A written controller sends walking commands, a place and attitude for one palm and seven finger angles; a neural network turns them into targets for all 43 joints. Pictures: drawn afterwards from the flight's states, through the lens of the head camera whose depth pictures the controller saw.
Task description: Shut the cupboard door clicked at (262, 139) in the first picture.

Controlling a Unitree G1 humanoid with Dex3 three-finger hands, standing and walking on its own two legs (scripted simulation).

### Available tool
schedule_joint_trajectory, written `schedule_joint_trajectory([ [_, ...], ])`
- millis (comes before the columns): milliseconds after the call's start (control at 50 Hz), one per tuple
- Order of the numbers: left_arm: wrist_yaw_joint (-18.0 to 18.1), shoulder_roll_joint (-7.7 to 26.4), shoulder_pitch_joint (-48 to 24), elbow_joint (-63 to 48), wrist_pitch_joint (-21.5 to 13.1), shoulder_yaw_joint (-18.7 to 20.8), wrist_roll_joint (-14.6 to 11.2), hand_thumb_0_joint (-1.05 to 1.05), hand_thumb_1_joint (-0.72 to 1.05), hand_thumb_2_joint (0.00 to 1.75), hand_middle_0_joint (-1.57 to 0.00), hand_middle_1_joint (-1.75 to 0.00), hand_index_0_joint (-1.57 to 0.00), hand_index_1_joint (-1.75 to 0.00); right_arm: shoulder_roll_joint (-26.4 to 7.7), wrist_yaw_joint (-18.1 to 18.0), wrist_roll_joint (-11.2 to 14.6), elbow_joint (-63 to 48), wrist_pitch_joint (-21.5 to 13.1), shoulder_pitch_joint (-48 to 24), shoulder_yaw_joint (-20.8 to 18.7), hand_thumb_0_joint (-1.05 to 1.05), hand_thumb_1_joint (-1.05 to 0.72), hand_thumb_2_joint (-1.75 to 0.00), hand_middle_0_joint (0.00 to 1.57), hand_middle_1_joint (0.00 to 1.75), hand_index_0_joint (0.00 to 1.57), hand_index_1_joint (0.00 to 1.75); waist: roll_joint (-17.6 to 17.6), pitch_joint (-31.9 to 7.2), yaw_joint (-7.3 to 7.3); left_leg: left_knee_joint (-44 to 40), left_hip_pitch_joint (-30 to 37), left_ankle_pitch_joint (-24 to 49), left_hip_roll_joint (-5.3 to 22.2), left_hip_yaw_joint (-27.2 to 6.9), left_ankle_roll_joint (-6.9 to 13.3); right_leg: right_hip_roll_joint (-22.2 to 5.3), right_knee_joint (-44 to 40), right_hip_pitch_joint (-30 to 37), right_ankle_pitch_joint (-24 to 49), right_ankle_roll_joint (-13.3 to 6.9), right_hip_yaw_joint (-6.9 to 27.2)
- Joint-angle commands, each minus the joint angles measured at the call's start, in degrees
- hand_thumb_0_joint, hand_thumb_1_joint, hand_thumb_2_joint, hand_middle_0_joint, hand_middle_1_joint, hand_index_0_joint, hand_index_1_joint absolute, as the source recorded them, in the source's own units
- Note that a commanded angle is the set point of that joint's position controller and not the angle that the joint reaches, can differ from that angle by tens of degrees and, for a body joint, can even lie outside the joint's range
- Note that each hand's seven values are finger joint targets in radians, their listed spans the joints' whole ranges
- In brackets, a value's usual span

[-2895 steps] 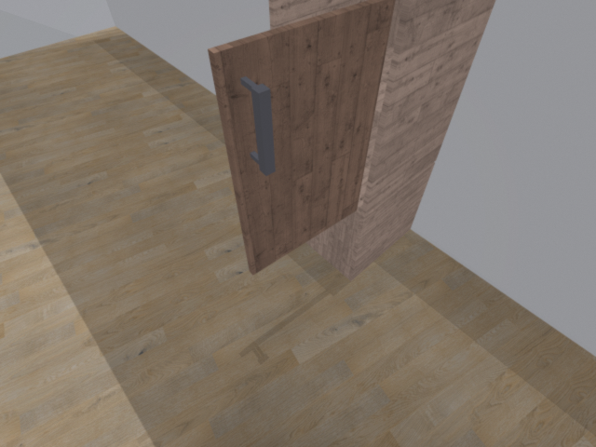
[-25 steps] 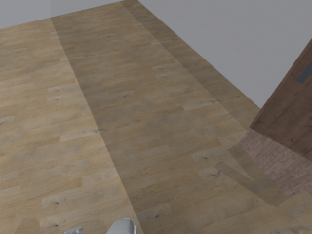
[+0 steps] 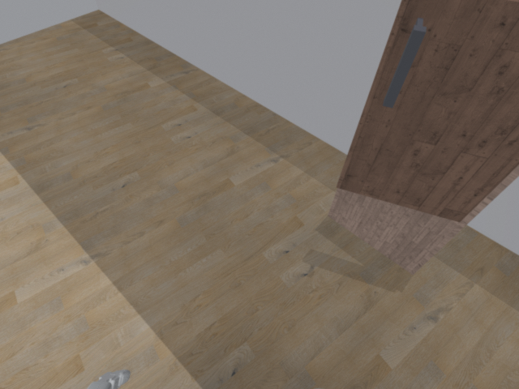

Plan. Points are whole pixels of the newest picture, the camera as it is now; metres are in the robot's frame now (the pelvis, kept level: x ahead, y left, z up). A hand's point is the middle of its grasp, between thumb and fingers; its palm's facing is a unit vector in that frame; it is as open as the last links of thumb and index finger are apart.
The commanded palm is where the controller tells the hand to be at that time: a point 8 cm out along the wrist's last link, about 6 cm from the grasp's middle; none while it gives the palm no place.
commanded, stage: turn to face it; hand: left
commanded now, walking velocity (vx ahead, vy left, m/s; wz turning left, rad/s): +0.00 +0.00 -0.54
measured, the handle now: (403, 65) +0.70 -0.25 +0.12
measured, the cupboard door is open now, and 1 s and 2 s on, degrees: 22 22 22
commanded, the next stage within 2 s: take the last steps up to it in 0.52 s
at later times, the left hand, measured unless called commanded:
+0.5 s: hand out of the picture +0.14 +0.18 -0.18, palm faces -0.18 -0.97 -0.18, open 7.4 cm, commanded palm none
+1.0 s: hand out of the picture +0.13 +0.11 -0.17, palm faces -0.31 -0.93 -0.18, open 7.4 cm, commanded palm none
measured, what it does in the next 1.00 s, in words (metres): steps on the spot, turning right: right foot, then left foot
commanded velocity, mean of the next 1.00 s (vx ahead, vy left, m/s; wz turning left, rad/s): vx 0.12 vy -0.06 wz -0.30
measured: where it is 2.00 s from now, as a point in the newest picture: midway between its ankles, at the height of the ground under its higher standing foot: (323, 372)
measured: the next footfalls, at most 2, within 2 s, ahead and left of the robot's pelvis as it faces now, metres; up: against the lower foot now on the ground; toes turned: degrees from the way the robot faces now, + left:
right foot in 0.04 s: +0.03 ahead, -0.13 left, +0.00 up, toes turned -6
left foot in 0.42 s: +0.11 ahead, +0.10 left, +0.00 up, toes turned -8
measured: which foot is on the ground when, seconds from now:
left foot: down 0.00-0.04, up 0.06-0.40, down 0.42-0.78, up 0.80-1.00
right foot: up 0.00-0.02, down 0.04-0.44, up 0.46-0.76, down 0.78-1.00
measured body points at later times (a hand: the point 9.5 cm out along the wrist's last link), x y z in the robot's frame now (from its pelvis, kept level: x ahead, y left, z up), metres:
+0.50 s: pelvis +0.03 +0.00 +0.00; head +0.06 +0.02 +0.44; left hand +0.15 +0.23 -0.17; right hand +0.05 -0.26 -0.13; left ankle +0.07 +0.10 -0.74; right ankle -0.02 -0.12 -0.71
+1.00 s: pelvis +0.07 -0.06 +0.00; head +0.10 -0.06 +0.45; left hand +0.15 +0.16 -0.15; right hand +0.01 -0.31 -0.14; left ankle +0.14 +0.04 -0.68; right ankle -0.03 -0.12 -0.74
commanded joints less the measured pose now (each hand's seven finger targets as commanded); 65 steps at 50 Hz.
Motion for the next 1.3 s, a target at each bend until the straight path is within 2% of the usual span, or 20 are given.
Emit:
schedule_joint_trajectory([
  [0, 1.01, 8.35, 7.39, -2.26, -3.09, 1.45, 0.63, 0.0, 0.9, 0.9, -0.2, -0.3, -0.2, -0.3, -9.86, 0.22, 1.17, -3.91, -0.75, 0.94, -3.67, 0.0, -0.9, -0.9, 0.2, 0.3, 0.2, 0.3, -2.59, -11.37, 3.26, 10.13, -5.42, 11.92, 4.24, -1.21, 0.62, -6.59, -21.69, 20.12, 22.28, -4.38, 6.99],
  [20, 1.85, 14.1, 10.15, -1.21, -3.49, 2.58, 0.77, 0.0, 0.9, 0.9, -0.2, -0.3, -0.2, -0.3, -5.25, 0.47, 1.2, -7.06, -0.6, -2.82, -2.29, 0.0, -0.9, -0.9, 0.2, 0.3, 0.2, 0.3, -19.58, -8.67, 5.07, 22.03, -20.99, -19.56, -4.54, -0.28, -2.27, -19.88, -22.76, 23.73, 40.39, -10.81, 24.58],
  [40, 2.35, 14.89, 12.72, -0.62, -3.36, 2.48, -0.03, 0.0, 0.9, 0.9, -0.2, -0.3, -0.2, -0.3, -7.08, -0.19, 1.1, -7.82, 0.17, -6.37, -2.1, 0.0, -0.9, -0.9, 0.2, 0.3, 0.2, 0.3, -13.94, -7.79, 6.52, 30.07, -22.37, -20.07, -4.79, -8.68, -1.87, -21.62, -22.07, 19.23, 46.61, -14.66, 25.97],
  [60, 2.99, 14.02, 9.8, -0.61, -3.55, 2.79, 0.27, 0.0, 0.9, 0.9, -0.2, -0.3, -0.2, -0.3, -6.46, -0.67, 1.26, -6.97, 0.41, -5.33, -2.21, 0.0, -0.9, -0.9, 0.2, 0.3, 0.2, 0.3, -20.01, -8.54, 4.19, 34.29, -25.15, -18.58, -4.53, -10.99, -2.01, -19.53, -22.39, 19.45, 43.42, -15.32, 27.47],
  [120, 3.28, 8.89, 1.95, -2.93, -3.42, 1.3, 0.13, 0.0, 0.9, 0.9, -0.2, -0.3, -0.2, -0.3, -6.72, -0.05, 0.96, -3.71, 0.35, -2.78, -2.19, 0.0, -0.9, -0.9, 0.2, 0.3, 0.2, 0.3, -10.11, -8.42, 0.54, 33.12, -20.36, -7.97, -3.71, -11.47, -2.65, -12.98, -20.72, 15.11, 36.2, -12.87, 16.65],
  [340, 3.08, 8.5, 2.02, -1.45, -3.09, 1.42, 0.18, 0.0, 0.9, 0.9, -0.2, -0.3, -0.2, -0.3, -5.05, -0.61, 1.31, -2.07, -0.72, 0.87, -1.6, 0.0, -0.9, -0.9, 0.2, 0.3, 0.2, 0.3, -9.52, -7.07, -0.91, 1.11, -3.09, 1.24, -8.73, -9.44, -1.33, -9.15, -18.18, 7.5, 29.2, -10.69, 20.37],
  [360, 3.09, 7.42, 1.84, -1.38, -2.93, 1.13, -0.16, 0.0, 0.9, 0.9, -0.2, -0.3, -0.2, -0.3, -5.56, -0.81, 1.3, -1.24, -1.14, 2.7, -1.64, 0.0, -0.9, -0.9, 0.2, 0.3, 0.2, 0.3, -7.4, -7.5, -1.69, -5.74, 2.8, 6.69, -8.21, -10.05, -0.78, -7.54, -15.8, 4.37, 27.44, -8.64, 19.66],
  [400, 2.69, 2.36, 5.1, -2.02, -2.56, 0.2, -0.65, 0.0, 0.9, 0.9, -0.2, -0.3, -0.2, -0.3, -12.19, -1.12, 0.35, -1.24, -1.86, 4.71, -2.46, 0.0, -0.9, -0.9, 0.2, 0.3, 0.2, 0.3, 11.86, -9.22, -0.97, -11.23, 10.87, 21.68, 8.06, -26.39, 6.95, 3.26, -3.19, -5.02, 5.53, -2.99, 9.59],
  [440, 2.71, 3.02, 2.8, -2.11, -1.88, 0.25, 0.19, 0.0, 0.9, 0.9, -0.2, -0.3, -0.2, -0.3, -12.2, -1.71, -0.16, -1.33, -1.78, 4.26, -2.29, 0.0, -0.9, -0.9, 0.2, 0.3, 0.2, 0.3, 14.78, -7.59, -1.77, -15.71, 5.29, 21.18, 14.12, -30.6, 12.11, 2.44, 14.39, -6.84, -10.68, -1.33, 7.51],
  [600, 1.58, 0.01, 1.7, -0.06, -1.39, -0.47, 0.12, 0.0, 0.9, 0.9, -0.2, -0.3, -0.2, -0.3, -9.44, -1.61, -0.09, 0.48, -1.28, 2.15, -2.05, 0.0, -0.9, -0.9, 0.2, 0.3, 0.2, 0.3, 9.06, -6.62, -0.73, -12.91, 5.4, 22.88, 7.52, -16.07, 11.06, 0.72, 3.99, -1.71, -3.49, -0.4, 1.93],
  [720, 0.32, 1.26, 6.95, 2.37, -2.26, 0.09, 0.64, 0.0, 0.9, 0.9, -0.2, -0.3, -0.2, -0.3, -10.69, -0.79, 0.08, 2.11, -0.91, 1.95, -3.5, 0.0, -0.9, -0.9, 0.2, 0.3, 0.2, 0.3, 5.52, -6.29, 1.07, -9.94, -2.3, -8.99, 6.51, -13.89, 6.72, 2.61, -17.78, 12.06, 5.43, -2.6, -1.14],
  [780, 1.82, 9.94, 15.09, 4.91, -3.42, 1.92, 0.72, 0.0, 0.9, 0.9, -0.2, -0.3, -0.2, -0.3, -5.06, 0.06, 0.41, -2.28, -1.22, -7.07, -1.91, 0.0, -0.9, -0.9, 0.2, 0.3, 0.2, 0.3, -17.53, -0.52, 6.78, 21.01, -27.24, -20.08, -6.92, -4.9, 0.55, -18.61, -35.13, 20.39, -9.29, -15.49, 30.45],
  [900, 2.54, 4.42, 8.61, 4.79, -6.01, 0.22, 0.54, 0.0, 0.9, 0.9, -0.2, -0.3, -0.2, -0.3, -3.5, 0.97, 0.08, 0.79, -1.94, -3.21, -2.3, 0.0, -0.9, -0.9, 0.2, 0.3, 0.2, 0.3, -7.24, -0.05, -0.24, 25.8, -23.47, -4.69, -4.89, -8.27, -0.11, -10.6, -29.95, 15.72, 15.82, -15.12, 13.67],
  [1020, 2.27, 4.56, 8.93, 6.92, -5.72, 0.03, 0.72, 0.0, 0.9, 0.9, -0.2, -0.3, -0.2, -0.3, -3.18, 0.38, 0.47, 0.72, -2.93, -3.33, -2.11, 0.0, -0.9, -0.9, 0.2, 0.3, 0.2, 0.3, -7.07, -0.38, -1.1, 9.56, -12.99, -1.25, -6.6, -5.22, 0.78, -9.38, -26.57, 13.27, 23.89, -14.64, 13.06],
  [1060, 2.12, 4.63, 6.86, 6.93, -5.54, 0.26, 0.08, 0.0, 0.9, 0.9, -0.2, -0.3, -0.2, -0.3, -4.34, -0.48, 0.21, 3.67, -3.73, 4.93, -2.36, 0.0, -0.9, -0.9, 0.2, 0.3, 0.2, 0.3, -4.85, -4.02, -5.02, -0.74, 0.55, 5.91, -8.35, -3.8, 1.06, -5.96, -16.39, 10.51, 29.98, -12.25, 10.07],
  [1080, 1.89, 2.73, 7.98, 6.72, -5.35, 0.06, -0.08, 0.0, 0.9, 0.9, -0.2, -0.3, -0.2, -0.3, -7.48, -1.02, -0.19, 6.14, -4.2, 11.95, -3.16, 0.0, -0.9, -0.9, 0.2, 0.3, 0.2, 0.3, 1.46, -8.6, -7.1, -4.67, 13.42, 7.2, -4.22, -10.07, 2.27, -2.77, -4.41, 3.61, 24.96, -9.84, 8.2],
  [1100, 1.33, -0.62, 12.37, 6.02, -5.0, -0.4, -0.56, 0.0, 0.9, 0.9, -0.2, -0.3, -0.2, -0.3, -14.48, -1.64, -1.38, 7.18, -4.53, 17.89, -4.45, 0.0, -0.9, -0.9, 0.2, 0.3, 0.2, 0.3, 18.06, -14.06, -7.68, -10.75, 25.46, 4.58, 14.01, -34.63, 9.03, 4.3, 13.42, -10.58, 1.31, -5.76, 2.26],
  [1120, 1.16, 1.64, 8.88, 4.0, -4.95, -0.53, 0.31, 0.0, 0.9, 0.9, -0.2, -0.3, -0.2, -0.3, -15.94, -2.12, -0.81, 7.23, -3.88, 19.65, -4.07, 0.0, -0.9, -0.9, 0.2, 0.3, 0.2, 0.3, 13.73, -12.36, -8.21, -16.93, 21.52, 1.05, 20.9, -44.46, 13.46, 4.66, 24.84, -14.11, -10.0, -5.74, 6.41],
  [1180, 0.2, 1.81, 4.38, 3.64, -3.82, 0.15, 1.37, 0.0, 0.9, 0.9, -0.2, -0.3, -0.2, -0.3, -9.73, -2.0, -0.31, 3.57, -3.83, 6.16, -2.72, 0.0, -0.9, -0.9, 0.2, 0.3, 0.2, 0.3, 8.63, 0.81, -2.61, -23.55, -0.16, -15.65, 16.26, -34.53, 9.98, -2.99, 30.96, -16.25, 2.03, -4.08, 7.78],
  [1280, -0.44, -1.43, 5.69, 4.11, -2.2, -0.02, 1.07, 0.0, 0.9, 0.9, -0.2, -0.3, -0.2, -0.3, -7.79, -1.64, -0.16, 4.54, -4.67, 5.57, -2.62, 0.0, -0.9, -0.9, 0.2, 0.3, 0.2, 0.3, 5.18, -1.59, -0.21, -21.84, 0.95, 3.15, 9.72, -14.7, 8.88, -3.85, 18.8, -13.46, 10.15, -1.32, 4.49],
])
